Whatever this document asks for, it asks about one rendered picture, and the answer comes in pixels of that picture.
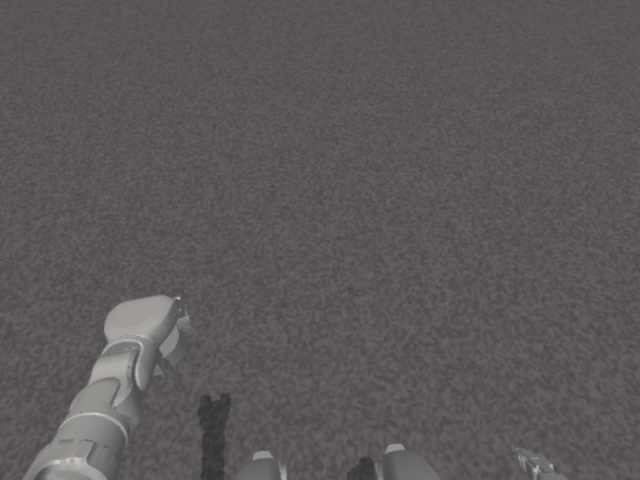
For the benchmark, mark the left robot hand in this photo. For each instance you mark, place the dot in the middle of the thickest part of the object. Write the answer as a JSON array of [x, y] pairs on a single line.
[[152, 318]]

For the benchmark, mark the left robot arm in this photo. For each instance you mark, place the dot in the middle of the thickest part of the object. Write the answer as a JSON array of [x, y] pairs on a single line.
[[91, 439]]

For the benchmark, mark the right robot hand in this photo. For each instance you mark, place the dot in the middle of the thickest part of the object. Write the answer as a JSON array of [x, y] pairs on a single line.
[[536, 466]]

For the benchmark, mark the tin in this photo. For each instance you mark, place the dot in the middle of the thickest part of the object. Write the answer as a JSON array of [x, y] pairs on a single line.
[[174, 346]]

